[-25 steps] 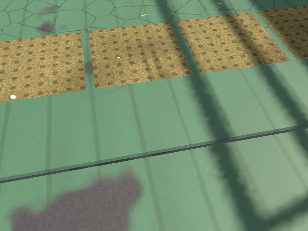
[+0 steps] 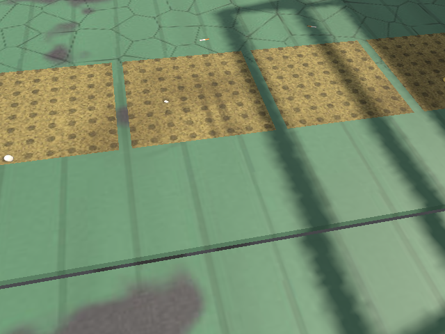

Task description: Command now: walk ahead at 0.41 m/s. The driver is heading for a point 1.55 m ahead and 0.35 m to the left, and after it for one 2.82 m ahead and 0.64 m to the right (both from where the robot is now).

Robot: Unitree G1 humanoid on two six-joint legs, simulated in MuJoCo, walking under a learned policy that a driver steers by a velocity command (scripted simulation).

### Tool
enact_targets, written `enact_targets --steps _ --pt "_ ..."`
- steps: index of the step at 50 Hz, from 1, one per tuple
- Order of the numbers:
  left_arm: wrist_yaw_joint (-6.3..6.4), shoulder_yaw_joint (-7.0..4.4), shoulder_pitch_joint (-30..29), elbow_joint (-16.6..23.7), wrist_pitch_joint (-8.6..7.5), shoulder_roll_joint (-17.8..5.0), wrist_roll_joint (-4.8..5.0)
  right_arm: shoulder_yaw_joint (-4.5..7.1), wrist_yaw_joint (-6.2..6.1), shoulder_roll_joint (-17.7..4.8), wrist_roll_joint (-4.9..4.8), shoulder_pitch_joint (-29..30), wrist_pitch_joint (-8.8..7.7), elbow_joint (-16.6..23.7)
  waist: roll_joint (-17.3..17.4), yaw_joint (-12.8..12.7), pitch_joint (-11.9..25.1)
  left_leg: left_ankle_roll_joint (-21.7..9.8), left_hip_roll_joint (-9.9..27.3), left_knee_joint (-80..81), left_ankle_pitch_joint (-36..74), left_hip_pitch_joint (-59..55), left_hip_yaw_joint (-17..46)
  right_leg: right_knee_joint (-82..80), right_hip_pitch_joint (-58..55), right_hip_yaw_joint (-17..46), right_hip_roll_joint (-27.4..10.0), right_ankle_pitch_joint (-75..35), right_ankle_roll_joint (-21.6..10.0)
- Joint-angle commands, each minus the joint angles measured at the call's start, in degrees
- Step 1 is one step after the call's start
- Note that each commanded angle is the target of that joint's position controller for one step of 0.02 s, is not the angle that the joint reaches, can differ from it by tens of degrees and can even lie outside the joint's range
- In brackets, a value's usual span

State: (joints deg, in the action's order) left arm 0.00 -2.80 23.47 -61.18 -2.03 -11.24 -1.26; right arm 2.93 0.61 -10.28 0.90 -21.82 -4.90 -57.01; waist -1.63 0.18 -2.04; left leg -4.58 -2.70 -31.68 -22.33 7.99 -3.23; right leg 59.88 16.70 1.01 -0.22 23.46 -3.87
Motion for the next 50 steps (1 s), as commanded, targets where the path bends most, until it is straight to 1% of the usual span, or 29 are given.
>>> enact_targets --steps 1,3,5,10,13,15,16,17,18,19,20,21,22,23,24,25,26,27,29,33,37,42,44,45,46,47,48,49,50 --pt "-0.82 -0.42 -8.06 6.29 -1.47 -2.73 -0.25 0.02 -0.45 -4.86 0.29 -5.82 -0.01 -0.22 3.78 0.95 -7.10 -5.58 16.04 20.97 18.14 -9.56 20.51 5.88 22.55 -0.38 -3.46 -7.39 -0.94" --pt "-1.46 -0.65 -7.49 6.17 -0.54 -2.66 -0.51 -0.77 -0.78 -3.72 0.13 -8.44 -0.49 -1.98 6.43 0.27 -5.08 -4.35 13.46 20.53 28.99 -11.48 14.55 5.00 22.30 -2.64 -2.69 -9.61 -0.41" --pt "-1.74 -0.58 -9.83 7.07 0.03 -2.10 -0.39 -1.30 -1.00 -3.62 -0.10 -11.66 -0.74 -3.67 6.89 0.18 -4.45 -3.85 12.76 20.28 37.27 -12.59 11.20 3.55 23.99 -4.39 -1.91 -11.30 0.03" --pt "-2.05 0.57 -24.47 12.30 0.30 -1.06 0.12 -2.35 -1.51 -3.72 0.06 -12.23 -1.05 -4.54 7.48 1.79 -7.97 -4.19 11.88 23.55 41.17 -8.44 7.84 -13.06 22.67 -7.79 -0.54 -17.43 0.96" --pt "-1.87 0.86 -27.58 13.72 0.21 -1.79 0.49 -2.25 -1.85 -5.22 0.05 -12.33 -1.38 -5.28 8.17 1.54 -7.98 -4.56 13.49 23.75 46.88 -9.11 6.85 -21.51 16.73 -8.85 0.59 -18.68 -0.83" --pt "-1.31 0.36 -25.09 13.37 -0.07 -3.27 0.48 -2.11 -1.99 -6.21 0.00 -10.67 -1.61 -5.37 7.69 -0.58 -5.76 -4.12 14.28 19.15 58.94 -11.10 5.57 -24.25 10.70 -9.20 2.31 -17.14 -3.05" --pt "-0.93 -0.11 -21.52 12.32 -0.34 -4.23 0.46 -1.93 -2.15 -6.89 0.07 -9.86 -1.59 -5.38 7.75 -2.31 -3.36 -3.75 14.53 14.35 65.74 -12.31 5.07 -24.80 6.47 -9.15 3.57 -15.56 -4.04" --pt "-0.54 -0.80 -15.06 10.21 -0.72 -5.36 0.61 -1.71 -2.23 -7.56 0.32 -9.04 -1.34 -5.35 7.64 -4.94 0.17 -3.51 14.40 6.55 69.63 -13.30 4.69 -26.15 0.71 -8.66 4.76 -14.12 -5.09" --pt "-0.13 -1.51 -6.53 7.21 -1.19 -6.14 0.56 -1.48 -2.09 -8.25 0.14 -7.84 -0.97 -5.10 6.72 -8.46 4.19 -3.12 13.26 -3.86 66.59 -10.80 3.90 -30.74 -8.95 -8.45 5.19 -15.70 -6.09" --pt "0.50 -2.60 1.57 5.09 -1.53 -9.11 -0.51 -1.75 -1.63 -7.33 -0.07 -7.54 -0.93 -4.19 3.87 -11.19 8.70 -2.82 10.96 -18.04 51.21 -0.74 3.05 -32.53 -21.75 -0.45 -2.06 -8.78 -8.11" --pt "0.44 -3.64 5.69 4.92 -1.64 -13.79 -2.00 -2.87 -0.92 -0.70 -1.16 -11.97 -0.74 -2.71 -7.18 -7.97 14.83 -1.03 1.85 -41.44 8.31 17.40 0.24 -36.37 -34.53 26.54 -19.32 2.08 -14.71" --pt "-0.47 -3.40 1.76 4.84 -1.28 -12.36 -0.06 -1.44 -0.69 -4.88 -0.57 -11.22 -0.51 -2.97 -4.81 -6.63 13.98 -1.97 -1.32 -49.95 -4.08 25.72 6.28 -46.49 -31.04 41.59 -21.94 8.78 -17.51" --pt "-0.70 -2.59 -5.54 6.03 -1.42 -9.64 1.05 -0.88 -0.58 -6.48 -0.04 -5.72 -0.49 -0.75 -2.31 -3.39 4.27 -2.64 2.94 -48.25 1.96 28.90 7.02 -49.05 -21.95 32.95 -20.39 12.50 -15.48" --pt "-1.02 -1.63 -9.21 6.61 -1.94 -5.90 1.23 -0.77 -0.25 -6.40 0.27 -2.20 -0.69 0.13 0.80 -2.22 -0.56 -2.60 4.70 -45.12 5.58 27.19 6.38 -51.44 -13.67 26.66 -18.37 6.65 -13.96" --pt "-1.00 -0.95 -10.00 6.19 -2.56 -3.93 0.87 -0.75 -0.13 -4.98 0.43 -1.62 -0.38 0.06 2.51 -0.18 -2.48 -2.30 6.32 -42.03 6.96 24.12 6.48 -52.40 -8.49 21.27 -15.89 -0.17 -12.03" --pt "-0.68 -0.31 -9.05 5.15 -3.11 -2.43 0.73 -0.90 0.10 -3.69 1.07 -2.70 0.34 -0.16 2.25 1.52 -2.63 -1.54 7.34 -39.25 7.22 20.69 6.48 -52.82 -4.83 16.82 -13.82 -6.17 -10.58" --pt "-0.43 0.01 -7.78 4.27 -3.60 -2.00 0.64 -1.07 0.41 -2.27 1.26 -3.61 1.00 -0.49 1.71 2.38 -2.26 -0.88 7.75 -37.43 7.38 18.79 6.11 -53.12 -3.39 13.41 -12.51 -10.40 -9.90" --pt "-0.29 0.05 -5.89 3.44 -4.09 -2.55 0.62 -1.04 0.60 -1.90 1.32 -3.22 1.45 -0.22 1.23 2.59 -2.35 -0.37 7.83 -36.17 7.77 18.79 5.31 -53.22 -2.89 11.33 -11.85 -14.39 -9.90" --pt "-0.18 -0.04 -3.15 2.39 -4.52 -4.26 0.63 -0.79 0.83 -2.63 1.30 0.91 2.17 1.40 0.39 2.52 -3.44 0.58 8.74 -32.69 10.69 22.34 3.99 -54.40 -3.15 8.08 -10.72 -16.86 -9.54" --pt "-0.18 0.43 2.32 1.35 -4.39 -4.75 0.80 -0.59 1.08 -3.93 0.74 12.16 2.60 5.15 -0.02 -0.24 -5.07 2.49 9.50 -22.64 18.78 30.37 1.80 -55.31 -8.37 5.09 -9.33 -23.53 -7.76" --pt "0.19 0.97 7.00 0.28 -4.37 -4.42 0.78 -1.08 1.21 -2.99 0.17 20.04 2.42 7.44 -1.38 -2.74 -4.69 3.10 7.64 -11.97 23.51 30.31 -0.32 -53.68 -13.88 2.63 -8.60 -31.48 -6.00" --pt "1.08 1.15 11.27 -1.32 -3.99 -4.76 -0.26 -1.29 1.02 -3.11 0.31 26.52 1.88 9.75 -2.20 -4.49 -5.06 1.43 5.47 -5.82 19.09 32.11 -1.59 -49.06 -24.56 2.77 -11.56 -41.32 -7.87" --pt "1.45 0.97 10.19 -1.44 -3.91 -5.50 -0.56 -1.09 0.89 -3.57 0.28 26.09 1.35 10.27 -2.46 -3.08 -4.83 -0.29 4.34 -3.10 14.85 29.66 -1.92 -45.80 -26.91 2.23 -12.66 -48.75 -7.97" --pt "1.52 0.88 8.54 -1.19 -3.94 -5.94 -0.55 -0.85 0.62 -3.87 0.22 23.38 1.06 9.64 -2.87 -1.33 -3.66 -1.42 2.71 -1.13 12.71 24.27 -2.77 -42.54 -25.92 1.00 -12.37 -56.67 -7.19" --pt "1.49 0.72 7.62 -1.16 -3.88 -6.56 -0.54 -0.29 0.16 -4.71 0.23 18.09 0.77 7.98 -3.40 0.88 -1.00 -2.56 0.63 0.46 11.27 16.91 -3.53 -36.69 -24.91 0.28 -11.93 -64.31 -6.45" --pt "1.30 0.60 6.30 -0.97 -3.73 -7.04 -0.14 0.47 -0.36 -5.67 0.38 8.65 0.32 4.74 -2.66 4.81 3.39 -3.90 -1.03 4.60 14.09 5.73 -4.29 -26.85 -22.11 -1.16 -10.35 -65.56 -5.46" --pt "1.09 0.82 5.22 -0.03 -3.92 -6.63 0.49 1.72 -1.01 -8.73 1.54 -1.31 -0.15 1.79 -1.60 8.66 8.60 -6.04 4.35 5.39 14.04 -9.69 1.47 -14.24 -11.28 -2.10 -8.50 -52.90 -4.40" --pt "0.51 1.94 7.47 2.30 -4.04 -1.53 2.37 3.32 -1.36 -15.00 2.88 -8.58 -0.21 1.21 8.97 8.62 16.59 -11.94 22.29 7.90 9.56 -25.21 25.69 7.85 6.49 -6.36 -0.95 -20.95 -1.75" --pt "0.41 0.71 9.33 1.59 -3.80 -3.90 2.05 3.50 -0.40 -14.68 1.02 -6.44 0.65 0.64 10.03 6.45 18.29 -16.10 27.11 15.34 11.36 -25.80 42.52 18.98 16.18 -0.49 4.36 4.36 -1.86"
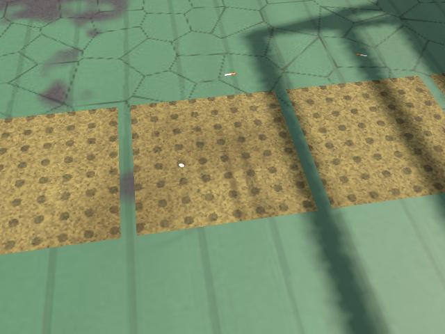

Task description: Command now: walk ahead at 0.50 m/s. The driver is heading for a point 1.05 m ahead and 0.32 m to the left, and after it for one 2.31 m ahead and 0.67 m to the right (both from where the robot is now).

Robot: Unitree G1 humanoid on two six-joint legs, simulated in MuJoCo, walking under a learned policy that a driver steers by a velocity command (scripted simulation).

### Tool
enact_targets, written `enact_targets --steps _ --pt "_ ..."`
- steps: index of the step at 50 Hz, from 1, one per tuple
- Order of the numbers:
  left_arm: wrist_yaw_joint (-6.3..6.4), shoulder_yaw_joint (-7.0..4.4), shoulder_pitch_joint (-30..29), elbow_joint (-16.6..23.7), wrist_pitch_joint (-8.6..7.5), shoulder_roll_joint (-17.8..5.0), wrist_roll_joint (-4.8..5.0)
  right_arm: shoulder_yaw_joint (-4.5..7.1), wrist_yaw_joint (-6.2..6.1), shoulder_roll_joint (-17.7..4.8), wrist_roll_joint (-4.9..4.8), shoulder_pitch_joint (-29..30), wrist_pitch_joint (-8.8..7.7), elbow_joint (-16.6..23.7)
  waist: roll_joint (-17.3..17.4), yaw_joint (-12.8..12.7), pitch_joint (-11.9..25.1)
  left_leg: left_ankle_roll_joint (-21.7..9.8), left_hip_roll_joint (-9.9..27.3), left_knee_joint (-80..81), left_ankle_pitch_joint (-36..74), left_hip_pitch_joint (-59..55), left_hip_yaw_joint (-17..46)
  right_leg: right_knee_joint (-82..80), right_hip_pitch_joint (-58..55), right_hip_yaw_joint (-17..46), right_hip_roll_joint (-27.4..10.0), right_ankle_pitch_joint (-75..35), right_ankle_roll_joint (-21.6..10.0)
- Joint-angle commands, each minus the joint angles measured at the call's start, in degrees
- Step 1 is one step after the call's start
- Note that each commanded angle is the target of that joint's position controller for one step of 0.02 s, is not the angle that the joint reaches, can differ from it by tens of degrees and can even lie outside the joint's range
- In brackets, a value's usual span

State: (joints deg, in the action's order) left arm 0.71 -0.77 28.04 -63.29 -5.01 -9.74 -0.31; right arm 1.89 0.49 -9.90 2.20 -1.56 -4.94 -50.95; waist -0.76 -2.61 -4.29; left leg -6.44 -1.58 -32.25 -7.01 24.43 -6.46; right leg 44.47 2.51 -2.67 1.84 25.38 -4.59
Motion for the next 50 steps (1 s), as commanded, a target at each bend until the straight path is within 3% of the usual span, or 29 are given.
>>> enact_targets --steps 1,2,3,5,9,14,19,21,22,23,24,25,26,27,28,29,30,32,36,40,43,48,50 --pt "-0.19 -1.83 0.26 4.91 -0.47 -6.52 -0.03 3.85 0.01 -12.18 -1.50 -20.31 0.87 -4.80 4.95 6.26 10.99 -12.42 23.65 17.05 -8.63 -34.18 37.26 35.83 34.62 5.38 -1.92 -1.90 -1.56" --pt "-0.50 -1.77 -3.75 6.06 -0.70 -5.89 -0.52 2.77 0.35 -7.89 -1.69 -16.37 0.52 -4.21 2.51 5.38 5.44 -10.68 21.07 19.45 -7.63 -26.47 30.78 34.20 34.93 4.94 -3.63 -5.83 -1.50" --pt "-0.76 -1.87 -5.07 6.40 -0.48 -4.83 -0.64 1.90 0.33 -5.10 -1.39 -14.18 0.19 -4.29 1.47 3.23 2.41 -8.14 18.04 21.44 -5.40 -20.68 25.46 30.80 32.92 4.73 -5.44 -8.45 -1.36" --pt "-1.62 -1.75 -3.65 6.22 1.06 -2.94 -1.81 0.93 -0.24 -2.78 -1.32 -15.51 -0.55 -6.02 2.89 0.60 1.14 -5.75 14.27 23.12 0.94 -14.69 18.76 27.59 28.78 4.19 -6.72 -10.40 -0.21" --pt "-2.26 -1.87 -9.54 8.99 2.62 -2.79 -1.99 1.11 -0.44 -5.54 -1.38 -21.65 -1.58 -8.81 3.94 0.25 0.06 -5.99 12.32 23.90 11.55 -14.95 13.20 26.33 35.29 1.30 -7.41 -14.15 1.52" --pt "-2.23 -1.46 -22.77 14.48 2.96 -3.50 -1.85 0.21 -0.71 -4.95 -1.15 -28.60 -1.34 -10.35 3.35 3.09 -1.56 -5.88 11.88 24.84 15.22 -21.27 12.25 20.74 46.26 -0.75 -8.54 -18.09 2.80" --pt "-2.30 -0.17 -31.37 18.39 3.09 -2.07 -0.90 -0.23 -1.17 -5.35 -1.03 -32.34 -0.87 -10.63 4.89 5.37 -3.07 -5.61 12.83 25.69 24.14 -24.33 10.94 3.38 39.23 -4.30 -5.37 -17.38 1.80" --pt "-2.03 -0.38 -30.64 19.02 2.47 -2.97 -0.82 -0.11 -1.33 -6.37 -0.94 -32.52 -0.72 -10.91 5.79 4.27 -2.01 -5.73 14.00 22.28 32.04 -28.37 11.16 -0.12 36.45 -4.61 -3.52 -14.75 0.05" --pt "-1.80 -0.63 -28.12 18.59 1.97 -3.43 -0.71 -0.04 -1.43 -6.99 -0.89 -30.97 -0.68 -10.53 6.18 2.52 -0.73 -5.21 13.89 18.75 39.52 -28.80 10.50 -2.34 32.14 -4.80 -2.04 -12.54 -0.93" --pt "-1.42 -1.09 -23.34 17.23 1.46 -4.22 -0.43 0.15 -1.54 -7.78 -0.72 -29.87 -0.62 -10.18 6.96 0.35 1.93 -4.54 13.57 13.09 48.26 -29.09 10.11 -4.25 25.80 -5.01 0.08 -9.94 -1.71" --pt "-0.99 -1.88 -14.73 14.51 0.74 -5.62 -0.01 0.31 -1.42 -8.16 -0.68 -28.51 -0.50 -9.79 6.39 -3.30 6.21 -3.68 12.18 3.34 50.85 -28.01 9.22 -9.01 15.94 -4.95 1.82 -10.80 -2.55" --pt "-0.41 -3.20 -4.85 11.81 -0.09 -8.93 -0.69 0.18 -1.23 -7.45 -1.32 -26.88 -0.69 -8.59 4.50 -7.44 11.93 -2.36 10.09 -9.66 39.64 -19.36 8.17 -14.14 0.48 0.91 -3.11 -12.69 -4.01" --pt "-0.06 -5.31 0.80 11.67 -0.20 -16.35 -2.51 -0.91 -0.57 -1.96 -3.99 -30.81 -0.61 -5.66 -6.98 -5.95 21.29 0.64 1.96 -31.07 8.64 -0.40 4.01 -21.39 -16.46 27.71 -21.78 2.29 -9.41" --pt "-0.67 -5.39 -3.27 12.58 0.75 -15.59 -1.45 0.40 -0.53 -5.08 -2.66 -30.73 -0.32 -5.49 -9.16 -3.92 22.38 -0.16 -1.50 -43.10 -17.91 6.77 8.78 -31.76 -13.65 45.20 -27.44 4.41 -11.86" --pt "-0.83 -4.41 -10.88 13.76 0.92 -11.94 -0.83 1.24 -0.65 -6.11 -1.61 -27.34 0.43 -4.31 -3.71 -0.09 13.03 -0.52 2.67 -47.64 -14.16 9.87 10.59 -31.83 -4.77 37.37 -26.73 7.77 -10.87" --pt "-1.03 -3.45 -14.67 14.08 0.54 -7.57 -0.47 1.39 -0.47 -5.50 -1.19 -23.76 0.73 -3.36 1.17 0.65 6.37 -0.54 4.60 -45.96 -11.43 10.22 9.67 -33.68 3.49 28.96 -24.45 5.63 -9.34" --pt "-0.96 -2.96 -16.30 13.55 0.02 -5.67 -0.56 1.56 -0.27 -3.99 -1.18 -22.84 1.08 -2.94 1.11 2.39 2.69 -0.56 6.28 -42.90 -9.69 8.97 9.47 -35.33 8.55 21.38 -21.52 0.45 -6.81" --pt "-0.32 -2.43 -14.73 11.20 -0.79 -2.77 -0.57 1.80 0.15 -2.31 -0.47 -24.53 2.54 -3.00 -1.74 5.02 0.94 0.07 7.61 -40.27 -7.95 6.15 9.52 -35.63 12.82 10.64 -17.78 -9.22 -3.91" --pt "-0.07 -3.14 -9.93 9.74 -2.03 -5.15 -0.88 2.20 0.85 -2.30 -0.59 -18.48 4.22 -0.08 -2.12 4.54 0.91 0.82 8.07 -36.45 -2.38 11.98 8.13 -37.64 9.45 2.13 -17.04 -16.10 -3.77" --pt "0.05 -3.06 -6.13 8.64 -2.39 -5.85 -0.86 2.24 1.63 -2.96 -0.50 -9.89 4.43 3.21 -2.44 2.99 -0.51 2.19 8.13 -27.29 4.32 17.96 6.57 -37.63 4.68 -3.48 -16.36 -22.14 -3.91" --pt "0.46 -3.06 -4.47 8.39 -2.37 -6.78 -0.91 1.68 2.37 -2.47 -0.40 -4.01 4.25 5.25 -2.65 1.51 -1.31 2.62 7.53 -16.38 7.11 15.83 3.55 -37.39 2.05 -6.96 -16.71 -26.05 -3.79" --pt "1.08 -3.57 -0.46 7.03 -1.30 -8.57 -1.12 1.59 3.17 -3.30 0.06 2.46 4.12 8.25 -3.35 -0.31 -2.57 0.25 5.63 -6.51 1.57 13.57 -1.06 -33.92 -7.18 -11.21 -18.84 -36.39 -3.32" --pt "1.32 -3.91 -0.92 6.97 -0.51 -9.93 -1.15 1.98 3.04 -3.93 0.20 1.21 4.18 8.29 -4.63 0.96 -1.19 -1.69 2.61 -4.36 -3.58 8.67 -3.19 -28.18 -9.16 -13.42 -19.02 -51.93 -2.61"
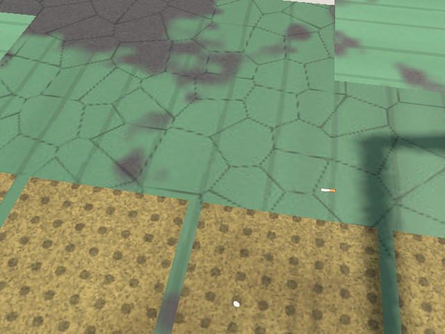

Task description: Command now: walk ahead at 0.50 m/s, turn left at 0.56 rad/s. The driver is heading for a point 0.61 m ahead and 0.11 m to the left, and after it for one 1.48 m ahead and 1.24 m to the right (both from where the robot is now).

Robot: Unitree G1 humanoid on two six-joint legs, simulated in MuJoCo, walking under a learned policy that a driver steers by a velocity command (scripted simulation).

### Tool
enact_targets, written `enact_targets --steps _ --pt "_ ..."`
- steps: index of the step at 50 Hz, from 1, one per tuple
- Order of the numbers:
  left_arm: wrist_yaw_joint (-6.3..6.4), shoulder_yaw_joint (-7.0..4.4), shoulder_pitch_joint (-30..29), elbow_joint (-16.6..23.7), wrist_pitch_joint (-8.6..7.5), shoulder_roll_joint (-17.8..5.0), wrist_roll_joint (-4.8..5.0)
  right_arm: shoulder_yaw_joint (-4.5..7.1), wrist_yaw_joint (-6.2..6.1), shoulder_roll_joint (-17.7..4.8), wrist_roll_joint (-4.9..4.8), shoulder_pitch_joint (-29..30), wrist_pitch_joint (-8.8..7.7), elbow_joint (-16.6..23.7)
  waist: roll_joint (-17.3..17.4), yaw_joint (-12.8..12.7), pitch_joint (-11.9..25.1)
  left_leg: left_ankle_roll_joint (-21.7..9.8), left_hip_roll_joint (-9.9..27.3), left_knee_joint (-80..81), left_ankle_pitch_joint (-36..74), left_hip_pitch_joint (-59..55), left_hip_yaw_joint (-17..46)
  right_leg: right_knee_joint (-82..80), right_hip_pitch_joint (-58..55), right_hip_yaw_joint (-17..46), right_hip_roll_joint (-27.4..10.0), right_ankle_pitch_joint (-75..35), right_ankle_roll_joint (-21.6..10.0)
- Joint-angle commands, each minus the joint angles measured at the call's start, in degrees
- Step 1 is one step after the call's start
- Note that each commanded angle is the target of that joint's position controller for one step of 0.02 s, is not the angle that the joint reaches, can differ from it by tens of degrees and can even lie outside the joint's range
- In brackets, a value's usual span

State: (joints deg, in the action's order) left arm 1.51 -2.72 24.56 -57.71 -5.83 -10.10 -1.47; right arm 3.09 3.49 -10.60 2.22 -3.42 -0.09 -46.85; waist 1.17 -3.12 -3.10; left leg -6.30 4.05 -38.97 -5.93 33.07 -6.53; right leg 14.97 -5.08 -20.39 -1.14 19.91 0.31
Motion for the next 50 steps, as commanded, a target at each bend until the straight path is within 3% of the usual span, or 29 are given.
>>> enact_targets --steps 1,2,3,4,5,6,7,8,9,11,14,17,23,26,27,29,30,31,32,33,34,35,36,37,39,41,45,50 --pt "0.61 -2.29 2.10 1.41 0.77 -10.75 0.04 1.12 -0.21 -3.87 0.25 0.65 -0.65 3.69 -7.66 2.76 -0.69 -2.95 -5.11 2.87 -7.70 -3.65 -4.07 6.18 -2.24 3.50 -16.15 -55.49 -7.13" --pt "0.58 -2.62 1.50 1.65 1.38 -11.85 0.07 1.68 -0.48 -4.78 0.16 -3.97 -0.85 2.47 -7.91 4.79 2.01 -4.17 -7.32 4.28 -9.70 -8.53 -4.42 13.69 -2.58 3.11 -16.09 -60.72 -6.91" --pt "0.28 -2.81 0.50 2.26 2.03 -12.59 0.38 2.46 -0.97 -5.99 0.28 -11.00 -1.43 0.27 -6.71 7.92 6.23 -5.58 -9.43 8.49 -8.25 -17.51 -4.09 24.85 0.15 2.37 -15.51 -58.27 -6.07" --pt "0.00 -2.60 -0.38 3.67 2.23 -11.97 0.45 4.02 -1.77 -9.94 1.03 -19.80 -1.94 -2.47 -2.44 11.97 11.66 -7.87 -5.84 12.01 -10.02 -32.22 3.51 40.52 11.18 2.43 -14.19 -43.83 -4.06" --pt "-1.05 -1.15 0.27 8.34 1.80 -4.70 1.09 5.61 -2.46 -17.07 1.14 -19.60 -2.04 -1.79 11.38 8.50 15.24 -15.47 11.93 14.65 -12.40 -49.98 32.28 60.84 38.21 4.11 -4.55 5.20 -0.45" --pt "-1.56 -2.06 -6.47 11.00 0.92 -9.15 0.79 5.74 -2.74 -18.02 -0.44 -21.20 -1.28 -0.70 4.79 10.26 17.78 -17.64 15.85 22.78 -10.65 -50.65 48.48 68.04 46.42 17.51 0.30 10.49 0.34" --pt "-1.86 -1.87 -11.31 12.63 0.18 -8.80 1.35 5.24 -3.20 -16.55 -0.73 -18.76 -0.99 -1.48 1.31 9.22 10.04 -15.79 14.42 23.63 -4.97 -45.65 38.28 66.61 50.64 20.25 -3.10 3.78 -0.47" --pt "-1.79 -1.45 -10.21 12.18 -0.54 -8.21 1.54 4.48 -3.37 -13.55 -1.27 -15.97 -1.30 -1.35 -0.90 6.76 5.88 -13.60 12.41 24.06 2.51 -38.33 32.18 61.20 47.98 20.56 -5.06 -1.06 -0.89" --pt "-1.63 -1.61 -9.23 11.34 -0.30 -8.25 0.82 3.88 -3.47 -11.47 -1.50 -13.09 -1.77 -0.80 -2.62 4.40 3.85 -11.44 9.26 24.58 7.99 -32.92 27.41 57.02 44.42 21.05 -6.36 -2.42 -0.78" --pt "-1.82 -1.61 -6.87 11.06 1.89 -7.94 -1.01 2.83 -3.61 -9.11 -2.28 -11.14 -2.85 -0.18 -1.50 1.68 4.43 -10.35 5.65 25.67 13.46 -27.72 22.69 52.99 38.94 21.62 -6.89 -2.81 0.46" --pt "-2.38 -1.37 -9.82 12.84 3.82 -7.14 -1.31 2.98 -3.39 -11.08 -2.51 -14.36 -4.13 -0.71 -0.96 1.64 3.39 -10.14 3.42 26.94 16.31 -25.57 20.85 47.78 40.57 20.49 -6.29 -5.49 2.12" --pt "-2.50 -1.19 -17.69 15.93 4.28 -7.74 -1.10 2.89 -3.24 -11.56 -2.31 -18.72 -4.08 -1.19 0.74 4.23 1.06 -8.71 2.59 28.02 15.36 -26.90 21.81 40.49 45.65 20.07 -5.77 -11.77 2.87" --pt "-3.05 -0.28 -28.81 20.60 3.80 -7.88 -0.64 2.77 -3.66 -12.20 -1.98 -24.66 -3.83 -1.49 2.23 8.06 0.45 -7.26 2.37 25.20 18.63 -34.18 24.14 27.75 48.29 20.42 -2.60 -19.00 2.16" --pt "-3.29 0.19 -32.12 22.81 3.07 -8.23 -0.20 2.80 -4.25 -12.83 -1.48 -25.77 -3.70 -1.42 3.05 8.74 -0.10 -6.83 3.41 23.01 22.22 -37.02 25.63 21.88 46.22 20.21 -1.03 -18.78 0.79" --pt "-3.30 0.21 -31.55 22.98 2.79 -8.52 -0.10 2.78 -4.50 -12.96 -1.41 -25.43 -3.77 -1.35 3.36 8.33 -0.09 -6.13 3.86 22.54 23.52 -37.23 25.79 19.76 43.60 20.20 -0.70 -18.74 -0.07" --pt "-2.95 -0.19 -25.40 21.47 2.27 -9.57 -0.10 2.73 -4.68 -13.58 -1.43 -22.75 -4.07 -1.02 3.87 5.14 1.01 -3.67 3.80 19.63 31.12 -34.80 24.59 15.66 32.13 19.62 1.04 -16.40 -2.31" --pt "-2.41 -0.83 -19.70 19.62 1.96 -10.86 -0.07 2.82 -4.53 -14.18 -1.32 -22.06 -4.30 -1.11 3.79 2.95 3.66 -2.65 2.97 14.14 38.99 -34.46 23.77 15.11 24.63 18.70 2.92 -13.98 -3.44" --pt "-1.71 -1.44 -11.40 17.18 1.42 -11.91 -0.05 2.81 -4.14 -14.47 -1.31 -21.18 -4.46 -1.31 1.83 -1.23 7.82 -1.53 0.22 3.98 39.95 -32.85 21.19 11.65 14.75 18.15 3.00 -15.44 -4.76" --pt "-0.82 -2.19 -2.96 16.15 0.89 -14.79 -1.18 2.02 -3.73 -11.66 -1.47 -21.75 -4.71 -0.27 -1.70 -4.24 14.35 -0.70 -2.63 -10.52 25.42 -24.66 19.43 11.78 1.74 27.54 -6.30 -8.88 -7.10" --pt "-0.84 -3.71 0.34 15.53 1.12 -21.11 -2.32 1.01 -3.56 -5.82 -3.73 -31.39 -4.46 -0.03 -17.19 -0.19 22.56 2.15 -12.87 -30.94 -17.08 -7.29 13.83 8.15 -13.72 56.03 -23.11 -7.68 -15.94" --pt "-1.62 -3.29 -2.22 15.10 2.01 -17.32 -0.33 1.28 -3.91 -10.29 -1.56 -30.38 -4.30 -1.31 -11.81 0.65 19.68 1.58 -11.32 -36.78 -22.33 -0.71 15.42 1.48 -8.74 66.97 -22.53 0.09 -16.95" --pt "-1.81 -2.36 -8.21 15.96 2.11 -13.23 0.32 1.43 -3.63 -10.84 -0.92 -24.36 -4.09 -0.39 -5.67 2.21 9.14 1.81 -8.41 -36.71 -16.90 1.07 15.13 -0.01 0.76 57.57 -19.78 1.95 -16.04" --pt "-2.13 -1.60 -10.70 15.81 1.91 -10.37 0.30 1.08 -3.18 -10.57 -0.40 -19.55 -4.21 0.78 -1.90 2.32 5.46 1.90 -6.34 -33.50 -13.62 0.46 14.00 -0.49 6.59 49.83 -16.54 -3.36 -14.80" --pt "-2.22 -1.18 -10.70 14.91 1.68 -9.53 0.26 0.97 -2.69 -10.07 -0.05 -17.43 -4.01 1.63 -2.94 3.22 3.66 2.16 -4.39 -30.49 -12.61 -0.32 12.55 -1.19 9.84 44.34 -13.42 -9.91 -13.56" --pt "-2.44 -0.91 -9.04 12.98 1.10 -9.32 0.88 0.45 -2.08 -8.87 0.82 -17.83 -3.09 1.90 -6.12 4.73 3.79 3.47 -2.81 -26.02 -12.07 -3.62 10.61 -2.13 13.27 39.15 -9.88 -18.91 -12.78" --pt "-2.62 -1.23 -6.38 11.63 0.52 -10.34 1.34 -0.08 -1.82 -7.85 1.03 -16.80 -2.79 2.45 -6.23 4.95 4.37 4.77 -2.27 -22.71 -12.11 -3.31 9.03 -2.71 13.68 37.15 -8.96 -24.44 -13.99" --pt "-2.28 -1.82 -2.91 10.38 1.10 -11.70 1.47 -1.34 -1.70 -6.71 0.55 -6.31 -2.72 6.00 -6.02 2.90 1.19 7.47 -0.85 -9.85 -6.11 -0.79 7.10 -5.80 16.50 35.25 -7.44 -19.37 -14.42" --pt "-2.43 -2.63 1.06 9.94 1.62 -13.21 1.15 -2.06 -1.97 -6.94 -0.53 2.85 -3.23 8.95 -5.75 -0.18 1.62 8.65 -2.77 2.12 0.42 -4.69 6.39 -2.74 15.33 35.79 -6.80 -20.70 -12.73"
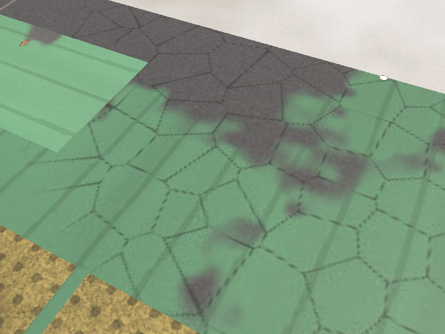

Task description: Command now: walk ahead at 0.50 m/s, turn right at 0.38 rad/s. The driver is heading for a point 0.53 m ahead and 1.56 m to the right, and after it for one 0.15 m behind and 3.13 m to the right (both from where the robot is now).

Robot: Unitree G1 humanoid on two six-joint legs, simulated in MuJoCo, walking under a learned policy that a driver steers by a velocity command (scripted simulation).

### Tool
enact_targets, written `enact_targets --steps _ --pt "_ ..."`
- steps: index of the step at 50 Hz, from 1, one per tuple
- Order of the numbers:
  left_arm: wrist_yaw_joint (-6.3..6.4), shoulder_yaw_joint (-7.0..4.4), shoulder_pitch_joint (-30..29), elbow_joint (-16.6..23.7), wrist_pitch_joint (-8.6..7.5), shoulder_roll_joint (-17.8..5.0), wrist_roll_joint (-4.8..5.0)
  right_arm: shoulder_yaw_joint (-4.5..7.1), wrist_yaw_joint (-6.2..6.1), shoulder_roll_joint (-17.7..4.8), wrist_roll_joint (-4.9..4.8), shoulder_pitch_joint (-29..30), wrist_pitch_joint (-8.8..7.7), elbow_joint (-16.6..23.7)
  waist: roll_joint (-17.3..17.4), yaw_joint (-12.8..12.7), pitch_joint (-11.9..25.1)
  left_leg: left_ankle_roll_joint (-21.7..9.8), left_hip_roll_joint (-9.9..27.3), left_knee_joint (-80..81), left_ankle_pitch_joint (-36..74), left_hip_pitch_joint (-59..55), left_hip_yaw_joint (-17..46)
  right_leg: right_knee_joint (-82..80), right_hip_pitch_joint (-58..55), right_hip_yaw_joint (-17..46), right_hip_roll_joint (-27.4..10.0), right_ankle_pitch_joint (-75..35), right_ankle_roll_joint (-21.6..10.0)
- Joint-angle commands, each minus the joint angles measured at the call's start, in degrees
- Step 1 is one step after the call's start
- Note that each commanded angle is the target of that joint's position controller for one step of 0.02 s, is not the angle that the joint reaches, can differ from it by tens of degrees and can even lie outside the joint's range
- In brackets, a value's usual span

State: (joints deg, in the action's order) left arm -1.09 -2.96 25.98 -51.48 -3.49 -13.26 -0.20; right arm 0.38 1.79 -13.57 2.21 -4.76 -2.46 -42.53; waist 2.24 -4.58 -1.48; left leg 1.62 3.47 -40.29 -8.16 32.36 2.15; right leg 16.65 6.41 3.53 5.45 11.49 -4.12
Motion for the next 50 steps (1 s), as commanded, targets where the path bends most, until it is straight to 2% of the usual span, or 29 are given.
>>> enact_targets --steps 1,4,5,6,7,8,9,10,11,13,16,20,23,26,28,29,31,32,33,34,35,36,37,38,39,40,42,46,50 --pt "0.18 -2.51 0.01 3.77 -0.60 -10.27 -0.28 0.66 -0.44 -4.21 -0.70 5.04 -1.04 5.14 -7.00 1.07 0.27 0.64 -2.63 4.71 2.18 -5.04 -2.21 -3.10 3.36 12.60 -13.64 -13.55 -8.03" --pt "0.55 -3.07 -1.51 4.69 -0.18 -11.34 -0.55 1.13 -1.03 -5.51 -0.92 2.06 -1.91 5.12 -7.55 3.22 1.30 -0.44 -3.93 10.41 -1.66 -12.59 -1.39 1.94 3.68 15.89 -14.20 -13.60 -6.34" --pt "0.66 -3.19 -2.77 5.09 -0.07 -11.48 -0.34 1.45 -1.40 -5.96 -0.77 -2.00 -2.42 3.91 -6.38 5.45 2.23 -1.17 -4.51 14.66 -1.12 -18.96 -1.63 5.78 5.52 15.73 -12.74 -12.85 -5.20" --pt "0.54 -2.87 -2.98 5.52 -0.36 -10.03 0.01 2.34 -2.14 -8.44 -0.05 -7.49 -3.20 2.55 -3.19 7.65 5.56 -2.81 -1.36 17.08 -2.34 -28.37 1.58 13.82 9.04 13.87 -9.40 -11.35 -3.58" --pt "0.41 -1.71 -4.21 7.72 -0.84 -5.81 0.62 3.44 -3.05 -13.07 1.32 -16.61 -3.60 2.22 4.85 11.62 13.21 -5.96 12.54 20.20 -13.77 -39.42 14.78 29.72 14.97 7.65 -5.29 -0.99 -1.78" --pt "0.50 -1.26 -0.20 9.82 -0.49 -3.73 1.53 4.76 -3.21 -17.67 1.14 -17.00 -2.41 1.65 16.40 8.86 13.93 -11.23 22.15 27.42 -23.47 -44.89 35.69 41.03 30.44 0.16 1.53 20.79 -0.67" --pt "0.87 -1.90 0.03 7.85 0.73 -7.74 -0.17 4.13 -2.97 -12.81 0.65 -14.43 -1.76 2.10 7.61 7.22 8.45 -12.28 21.38 27.24 -27.74 -39.36 35.73 47.74 33.95 0.91 -3.66 18.75 -1.11" --pt "0.25 -2.09 -2.72 7.45 1.11 -7.76 -0.73 2.98 -2.61 -8.13 0.07 -11.45 -1.88 2.76 1.98 6.52 3.59 -11.34 17.97 27.59 -23.24 -34.28 28.01 48.60 33.56 1.55 -5.51 13.45 -1.01" --pt "-0.28 -1.92 -4.23 7.62 1.32 -6.49 -0.81 2.49 -2.33 -6.28 -0.06 -9.89 -2.15 2.60 1.34 5.65 1.38 -10.38 15.30 28.82 -13.85 -30.48 20.46 47.63 32.12 1.23 -6.99 10.08 -0.26" --pt "-1.22 -1.98 -5.44 7.84 2.43 -6.05 -1.77 2.21 -2.47 -5.21 -0.42 -9.92 -2.90 1.75 4.34 4.60 0.51 -8.89 11.44 29.98 -2.49 -27.92 10.91 47.26 30.74 -0.01 -8.44 6.85 1.10" --pt "-2.06 -1.84 -9.02 9.68 3.31 -5.53 -1.81 2.75 -2.22 -6.22 -1.20 -12.54 -3.97 0.16 3.65 4.27 1.39 -9.54 11.19 30.24 10.18 -29.01 4.41 48.28 33.02 -0.62 -8.75 2.43 2.31" --pt "-2.84 -1.35 -16.22 12.43 3.69 -5.05 -1.91 3.17 -2.12 -6.84 -1.16 -15.30 -3.86 -1.67 2.58 5.23 -0.29 -10.34 11.12 31.19 15.03 -30.60 -2.06 43.28 37.52 -1.60 -9.43 -3.53 3.48" --pt "-3.54 -0.47 -21.61 14.27 3.48 -4.04 -1.74 3.37 -2.02 -7.33 -1.02 -15.77 -3.66 -2.55 2.89 6.16 -1.89 -9.45 9.96 31.36 14.97 -29.78 -7.11 33.05 34.35 -4.08 -9.38 -9.22 2.91" --pt "-4.08 0.05 -26.60 16.45 3.29 -4.02 -1.92 3.90 -2.32 -8.98 -1.03 -18.00 -3.27 -3.92 2.74 7.46 -3.35 -8.73 11.36 30.63 17.18 -32.12 -9.85 25.12 31.36 -7.46 -8.90 -8.19 0.87" --pt "-3.94 0.05 -27.75 17.30 3.27 -4.45 -2.16 4.11 -2.58 -9.79 -0.98 -19.32 -2.60 -4.90 2.74 7.65 -3.45 -7.97 11.93 27.62 23.85 -35.08 -11.94 21.56 29.05 -9.71 -7.47 -4.25 -1.02" --pt "-3.69 -0.10 -27.14 17.39 3.29 -4.77 -2.29 4.22 -2.74 -10.49 -0.91 -19.47 -2.25 -5.25 3.19 7.09 -2.68 -7.47 12.02 24.35 32.54 -36.25 -13.29 20.27 26.44 -11.01 -5.87 -1.45 -2.19" --pt "-2.83 -0.93 -20.66 15.94 3.01 -6.22 -2.58 4.64 -3.03 -12.61 -0.88 -19.81 -1.31 -5.85 4.11 3.90 2.05 -6.98 12.10 11.26 49.25 -37.69 -15.25 18.33 17.44 -12.79 -1.29 4.32 -4.95" --pt "-2.16 -1.80 -12.00 13.31 2.43 -7.42 -2.95 4.65 -3.08 -13.01 -1.19 -19.24 -0.83 -5.56 2.43 -0.14 7.10 -6.03 11.18 -0.95 46.36 -33.70 -16.53 13.98 6.07 -12.13 0.71 2.37 -6.67" --pt "-1.10 -3.42 -2.51 10.63 2.17 -11.74 -3.43 4.15 -2.96 -11.45 -0.88 -19.35 -0.80 -3.94 -2.96 -3.78 13.50 -4.31 9.61 -17.70 28.01 -21.41 -16.67 11.69 -9.45 -1.11 -6.47 7.71 -9.26" --pt "-0.36 -4.96 -4.94 11.78 2.37 -18.93 -2.42 2.76 -1.66 -4.54 -0.83 -20.96 -1.10 0.50 -17.12 1.18 17.25 -0.77 -1.47 -36.99 -23.41 4.36 -13.58 7.26 -25.33 29.73 -23.46 7.61 -16.49" --pt "-0.04 -5.11 -1.94 12.62 2.95 -18.28 -0.64 3.62 -1.53 -9.37 -0.34 -13.76 -1.61 2.03 -8.14 -3.33 19.24 -0.87 -2.69 -41.61 -21.85 10.19 -1.49 1.12 -25.45 39.12 -25.08 3.04 -17.90" --pt "0.45 -4.59 -4.49 11.25 3.04 -16.43 -0.55 3.43 -1.33 -8.75 -1.26 -10.37 -2.12 3.17 -5.65 -1.39 10.84 -1.44 0.32 -39.86 -15.09 13.20 -0.38 0.95 -19.76 29.04 -23.55 -3.78 -16.77" --pt "0.67 -3.71 -6.70 10.84 2.80 -13.17 -0.29 2.98 -1.51 -8.04 -1.30 -11.17 -2.64 2.51 -2.83 1.25 5.39 -1.56 2.27 -34.14 -11.20 10.17 -0.84 0.45 -11.27 22.84 -21.01 -11.84 -14.72" --pt "0.80 -3.16 -9.18 11.06 2.40 -11.44 -0.19 3.01 -1.61 -7.89 -0.67 -11.86 -2.23 1.88 -1.92 3.65 3.15 -1.22 3.42 -30.33 -10.63 6.40 -0.56 -0.26 -5.45 18.40 -17.81 -16.65 -12.92" --pt "0.84 -2.61 -11.11 11.39 2.09 -9.96 0.12 2.92 -1.53 -7.76 0.25 -13.73 -1.21 1.48 -2.67 5.69 3.03 -0.57 3.86 -28.17 -10.66 2.54 -0.36 -1.40 -1.25 15.20 -15.46 -19.27 -12.20" --pt "0.66 -2.36 -11.30 11.52 1.57 -9.52 0.24 2.96 -1.34 -7.59 0.69 -14.64 -0.17 1.29 -3.41 6.43 3.58 -0.01 3.74 -26.72 -10.95 0.41 -0.55 -1.98 0.91 13.93 -14.62 -21.64 -12.26" --pt "0.40 -2.55 -9.63 10.68 0.65 -10.26 0.33 2.84 -1.00 -6.55 0.81 -13.61 1.07 1.73 -3.12 6.70 3.20 0.91 3.28 -23.41 -9.32 0.63 -1.41 -3.19 3.06 12.37 -12.90 -22.28 -12.44" --pt "0.50 -2.83 -4.66 9.29 0.46 -11.10 0.22 2.64 -0.77 -6.04 0.59 -4.13 1.43 4.64 -4.36 3.75 -0.20 1.92 2.80 -13.68 -0.32 6.77 -1.72 -5.29 2.23 13.46 -11.34 -16.66 -10.81" --pt "0.83 -2.98 -0.17 8.19 0.41 -11.46 0.20 2.17 -0.40 -5.78 0.24 3.53 0.97 6.76 -5.27 0.72 -0.52 1.76 0.87 -4.35 6.05 8.52 -1.21 -3.22 -2.78 14.96 -11.10 -18.84 -9.37"
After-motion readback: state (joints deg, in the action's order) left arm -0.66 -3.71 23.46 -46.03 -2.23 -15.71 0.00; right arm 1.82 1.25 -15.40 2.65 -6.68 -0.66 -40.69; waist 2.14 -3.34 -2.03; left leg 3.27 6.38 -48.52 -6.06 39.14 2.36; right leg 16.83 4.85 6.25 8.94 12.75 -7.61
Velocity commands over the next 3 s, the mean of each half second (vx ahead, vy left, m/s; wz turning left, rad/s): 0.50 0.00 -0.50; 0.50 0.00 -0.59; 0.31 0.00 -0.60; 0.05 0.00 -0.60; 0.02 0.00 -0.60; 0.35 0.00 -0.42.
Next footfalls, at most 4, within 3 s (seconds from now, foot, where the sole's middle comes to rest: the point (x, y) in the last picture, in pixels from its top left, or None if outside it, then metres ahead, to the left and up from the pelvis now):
0.12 left None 0.21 0.12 -0.78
0.64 right None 0.42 -0.16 -0.78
1.20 left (317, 246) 0.78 -0.20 -0.78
1.68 right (374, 297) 0.61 -0.36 -0.78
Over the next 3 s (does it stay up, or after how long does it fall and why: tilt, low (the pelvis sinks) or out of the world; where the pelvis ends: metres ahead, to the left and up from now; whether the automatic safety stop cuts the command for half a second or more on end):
stays up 0.63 -0.41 -0.02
